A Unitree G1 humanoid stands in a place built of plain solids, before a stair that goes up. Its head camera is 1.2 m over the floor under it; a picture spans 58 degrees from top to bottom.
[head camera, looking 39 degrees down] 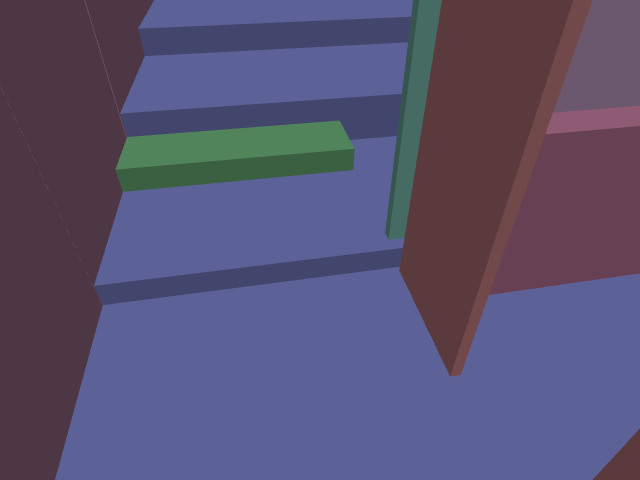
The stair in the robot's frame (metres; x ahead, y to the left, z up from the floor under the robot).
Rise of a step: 0.12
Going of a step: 0.48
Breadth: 1.11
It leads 11 degrees to the left of straight ahead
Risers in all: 3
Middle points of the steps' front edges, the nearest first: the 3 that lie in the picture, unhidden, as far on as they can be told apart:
1.20 0.26 0.10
1.81 0.37 0.22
2.14 0.44 0.35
